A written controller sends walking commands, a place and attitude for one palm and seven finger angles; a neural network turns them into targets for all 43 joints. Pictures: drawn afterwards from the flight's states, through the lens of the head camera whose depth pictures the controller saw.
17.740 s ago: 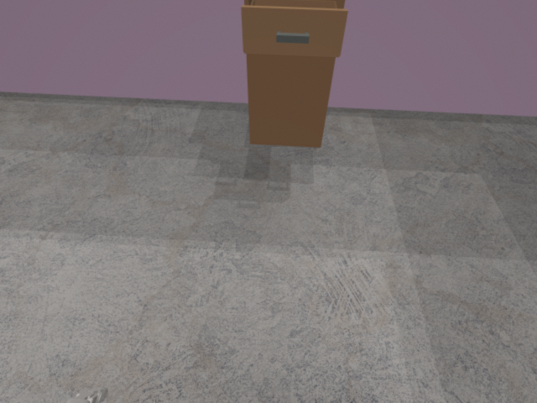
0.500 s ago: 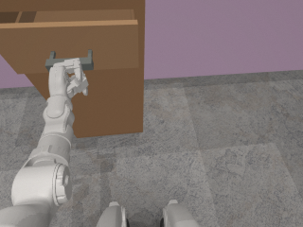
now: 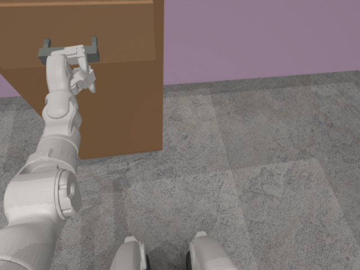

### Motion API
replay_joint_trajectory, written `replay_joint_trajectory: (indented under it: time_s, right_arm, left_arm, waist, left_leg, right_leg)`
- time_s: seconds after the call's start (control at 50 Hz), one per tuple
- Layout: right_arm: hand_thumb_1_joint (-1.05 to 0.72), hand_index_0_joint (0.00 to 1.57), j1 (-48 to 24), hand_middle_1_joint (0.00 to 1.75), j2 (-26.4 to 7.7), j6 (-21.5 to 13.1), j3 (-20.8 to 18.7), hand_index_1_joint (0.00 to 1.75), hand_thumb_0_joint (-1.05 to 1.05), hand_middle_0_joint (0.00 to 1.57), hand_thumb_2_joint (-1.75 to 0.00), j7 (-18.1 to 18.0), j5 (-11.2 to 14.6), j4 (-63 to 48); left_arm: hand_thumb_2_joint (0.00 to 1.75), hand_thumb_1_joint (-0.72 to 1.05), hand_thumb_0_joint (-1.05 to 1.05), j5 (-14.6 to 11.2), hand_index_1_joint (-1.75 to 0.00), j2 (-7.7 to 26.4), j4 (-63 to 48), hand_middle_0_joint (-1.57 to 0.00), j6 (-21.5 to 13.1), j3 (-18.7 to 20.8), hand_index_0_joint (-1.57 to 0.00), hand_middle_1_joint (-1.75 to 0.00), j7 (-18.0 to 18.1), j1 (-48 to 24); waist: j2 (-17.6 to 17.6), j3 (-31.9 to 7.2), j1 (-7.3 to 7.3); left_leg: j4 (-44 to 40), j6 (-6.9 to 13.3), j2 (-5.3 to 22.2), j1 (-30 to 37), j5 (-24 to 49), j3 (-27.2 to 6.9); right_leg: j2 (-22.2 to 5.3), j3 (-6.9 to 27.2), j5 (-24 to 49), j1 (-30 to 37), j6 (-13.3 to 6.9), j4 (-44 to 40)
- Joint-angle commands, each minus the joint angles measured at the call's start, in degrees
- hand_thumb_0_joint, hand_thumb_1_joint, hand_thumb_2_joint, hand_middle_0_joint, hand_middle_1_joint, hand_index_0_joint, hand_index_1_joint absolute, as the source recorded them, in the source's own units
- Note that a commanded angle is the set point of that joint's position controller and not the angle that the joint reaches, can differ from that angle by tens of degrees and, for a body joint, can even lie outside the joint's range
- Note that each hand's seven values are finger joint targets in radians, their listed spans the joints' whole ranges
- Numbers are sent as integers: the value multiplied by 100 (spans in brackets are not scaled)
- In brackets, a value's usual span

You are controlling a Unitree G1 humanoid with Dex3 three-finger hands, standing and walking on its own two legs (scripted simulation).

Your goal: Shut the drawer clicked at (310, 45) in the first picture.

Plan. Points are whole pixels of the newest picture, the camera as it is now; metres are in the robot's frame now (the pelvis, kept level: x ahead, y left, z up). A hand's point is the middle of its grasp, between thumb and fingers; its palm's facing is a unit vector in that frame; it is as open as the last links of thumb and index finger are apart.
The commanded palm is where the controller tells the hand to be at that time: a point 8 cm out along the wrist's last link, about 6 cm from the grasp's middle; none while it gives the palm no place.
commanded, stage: push the drawer shut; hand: left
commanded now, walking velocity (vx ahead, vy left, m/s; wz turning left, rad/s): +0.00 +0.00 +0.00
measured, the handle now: (70, 48) +0.61 +0.19 +0.07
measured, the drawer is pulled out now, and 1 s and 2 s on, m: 0.01 0.00 0.00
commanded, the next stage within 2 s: pull the fist back off the drawer in 0.36 s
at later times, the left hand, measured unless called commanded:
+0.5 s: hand (86, 68) +0.55 +0.15 +0.07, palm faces +0.06 -1.00 -0.04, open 3.0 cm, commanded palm +0.56 +0.18 +0.08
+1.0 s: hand (88, 70) +0.54 +0.15 +0.07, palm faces +0.06 -1.00 -0.02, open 3.0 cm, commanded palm +0.51 +0.18 +0.08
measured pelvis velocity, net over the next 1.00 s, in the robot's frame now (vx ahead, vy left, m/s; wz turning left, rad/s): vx -0.02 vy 0.02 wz -0.02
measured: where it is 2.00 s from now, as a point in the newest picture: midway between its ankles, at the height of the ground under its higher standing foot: outside the picture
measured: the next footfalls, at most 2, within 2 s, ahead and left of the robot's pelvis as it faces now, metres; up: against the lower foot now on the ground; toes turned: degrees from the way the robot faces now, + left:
none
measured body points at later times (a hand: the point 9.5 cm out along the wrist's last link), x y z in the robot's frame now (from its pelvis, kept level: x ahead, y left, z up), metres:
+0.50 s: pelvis -0.02 +0.00 -0.02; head +0.13 +0.03 +0.41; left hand +0.54 +0.20 +0.08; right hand -0.06 -0.26 -0.12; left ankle +0.03 +0.11 -0.66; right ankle +0.00 -0.12 -0.66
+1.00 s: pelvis -0.02 +0.02 -0.01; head +0.13 +0.04 +0.41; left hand +0.53 +0.20 +0.08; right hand -0.06 -0.23 -0.12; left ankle +0.03 +0.11 -0.66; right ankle +0.00 -0.12 -0.66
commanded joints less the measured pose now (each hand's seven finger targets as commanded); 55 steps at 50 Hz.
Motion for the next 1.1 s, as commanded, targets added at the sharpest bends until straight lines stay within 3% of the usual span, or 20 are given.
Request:
replay_joint_trajectory:
  time_s: [0.0,0.02,0.1,0.18,0.22,0.28,0.34,0.38,0.4,0.44,0.52,0.58,0.64,0.68,0.74,0.78,0.92,1.02,1.04,1.08]
  right_arm:
    - [-90,20,1083,30,-1029,-60,-321,30,0,20,-90,-95,-13,-204]
    - [-90,20,1127,30,-1051,-64,-317,30,0,20,-90,-101,-33,-189]
    - [-90,20,1225,30,-1075,-39,-287,30,0,20,-90,-113,-48,-187]
    - [-90,20,1289,30,-1081,-46,-262,30,0,20,-90,-128,-40,-116]
    - [-90,20,1330,30,-1107,-74,-241,30,0,20,-90,-147,-43,-95]
    - [-90,20,1357,30,-1121,-143,-226,30,0,20,-90,-170,-61,-51]
    - [-90,20,1370,30,-1140,-217,-180,30,0,20,-90,-188,-57,-41]
    - [-90,20,1366,30,-1178,-261,-161,30,0,20,-90,-214,-43,-52]
    - [-90,20,1342,30,-1160,-288,-147,30,0,20,-90,-214,-36,-56]
    - [-90,20,1349,30,-1186,-352,-126,30,0,20,-90,-222,-39,-25]
    - [-90,20,1334,30,-1224,-407,-101,30,0,20,-90,-228,-50,-86]
    - [-90,20,1331,30,-1248,-420,-101,30,0,20,-90,-208,-61,-101]
    - [-90,20,1379,30,-1266,-437,-111,30,0,20,-90,-178,-89,-133]
    - [-90,20,1351,30,-1248,-421,-133,30,0,20,-90,-144,-87,-164]
    - [-90,20,1366,30,-1256,-388,-150,30,0,20,-90,-102,-94,-204]
    - [-90,20,1317,30,-1232,-345,-173,30,0,20,-90,-76,-81,-235]
    - [-90,20,1263,30,-1202,-210,-233,30,0,20,-90,-32,-48,-337]
    - [-90,20,1203,30,-1135,-100,-302,30,0,20,-90,7,-22,-410]
    - [-90,20,1216,30,-1127,-84,-305,30,0,20,-90,10,-29,-423]
    - [-90,20,1181,30,-1056,-30,-342,30,0,20,-90,20,-8,-439]
  left_arm:
    - [90,90,0,72,-160,1260,-1146,-140,-346,22,-140,-160,-4,-3289]
    - [90,90,0,76,-160,1476,-1217,-140,-347,182,-140,-160,10,-3437]
    - [90,90,0,135,-160,1756,-1069,-140,-267,276,-140,-160,-35,-3674]
    - [90,90,0,150,-160,1675,-980,-140,-213,116,-140,-160,-39,-4186]
    - [90,90,0,179,-160,1838,-930,-140,-191,167,-140,-160,-10,-4329]
    - [90,90,0,187,-160,1891,-1021,-140,-215,131,-140,-160,5,-4681]
    - [90,90,0,178,-160,1934,-870,-140,-171,61,-140,-160,-9,-4849]
    - [90,90,0,201,-160,2205,-906,-140,-170,157,-140,-160,-10,-5003]
    - [90,90,0,223,-160,2038,-882,-140,-154,-24,-140,-160,-20,-5075]
    - [90,90,0,170,-160,2005,-688,-140,-85,-15,-140,-160,0,-5067]
    - [90,90,0,206,-160,2142,-685,-140,1,26,-140,-160,1,-5095]
    - [90,90,0,205,-160,1984,-538,-140,89,-40,-140,-160,-11,-5018]
    - [90,90,0,200,-160,2208,-666,-140,90,202,-140,-160,-11,-4930]
    - [90,90,0,182,-160,1924,-731,-140,110,64,-140,-160,-28,-4822]
    - [90,90,0,139,-160,1960,-777,-140,109,232,-140,-160,-20,-4379]
    - [90,90,0,145,-160,1716,-945,-140,99,78,-140,-160,-19,-4243]
    - [90,90,0,137,-160,1586,-1109,-140,75,151,-140,-160,79,-3375]
    - [90,90,0,-2,-160,1216,-1387,-140,3,96,-140,-160,75,-2661]
    - [90,90,0,-20,-160,1327,-1490,-140,-57,218,-140,-160,64,-2525]
    - [90,90,0,-27,-160,1080,-1914,-140,-175,16,-140,-160,53,-2561]
  waist:
    - [467,-2743,-358]
    - [478,-2815,-365]
    - [543,-2899,-439]
    - [722,-2727,-625]
    - [689,-2721,-673]
    - [949,-2845,-760]
    - [864,-2746,-869]
    - [995,-2871,-855]
    - [1136,-2815,-887]
    - [1025,-2633,-964]
    - [1064,-2690,-903]
    - [1064,-2602,-920]
    - [1131,-2880,-761]
    - [1152,-2889,-741]
    - [1065,-2966,-567]
    - [1072,-2923,-525]
    - [764,-2790,-284]
    - [540,-2853,-137]
    - [644,-2925,-41]
    - [748,-3068,-46]
  left_leg:
    - [-507,116,-159,2335,1845,-348]
    - [-479,126,-146,2315,1861,-352]
    - [-398,143,-148,2162,1909,-335]
    - [-366,146,-124,2178,1671,-407]
    - [-370,157,-125,2060,1477,-422]
    - [-326,154,-112,2187,1401,-467]
    - [-319,179,-117,1945,1071,-489]
    - [-323,168,-111,1898,912,-502]
    - [-360,155,-112,1933,797,-528]
    - [-386,174,-95,1837,564,-563]
    - [-407,156,-101,1682,293,-600]
    - [-433,146,-92,1761,223,-668]
    - [-410,136,-95,1843,342,-682]
    - [-451,107,-75,2030,411,-737]
    - [-501,87,-71,2127,580,-746]
    - [-544,69,-50,2269,607,-758]
    - [-672,45,-43,2360,926,-664]
    - [-646,51,-65,2522,1615,-494]
    - [-655,35,-70,2616,1809,-478]
    - [-634,15,-60,2906,2315,-447]
  right_leg:
    - [215,138,1620,533,-42,-832]
    - [215,145,1639,566,-37,-822]
    - [225,180,1735,629,-28,-802]
    - [246,152,1380,242,-23,-849]
    - [252,156,1211,228,-25,-875]
    - [253,138,1089,12,-34,-850]
    - [271,151,853,-46,-34,-864]
    - [271,158,706,-75,-39,-842]
    - [267,133,612,-216,-51,-830]
    - [274,120,466,-340,-49,-854]
    - [256,94,291,-366,-61,-794]
    - [243,39,270,-587,-68,-762]
    - [241,24,319,-449,-92,-692]
    - [237,-15,383,-563,-89,-680]
    - [250,-47,446,-417,-110,-656]
    - [236,-62,474,-489,-105,-664]
    - [245,-89,645,-166,-112,-725]
    - [270,-65,1135,252,-106,-803]
    - [278,-67,1275,358,-124,-763]
    - [283,-56,1675,472,-115,-752]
